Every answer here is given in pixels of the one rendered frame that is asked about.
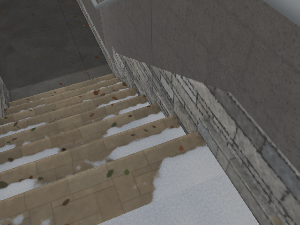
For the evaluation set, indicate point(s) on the stairs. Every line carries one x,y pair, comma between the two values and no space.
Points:
68,130

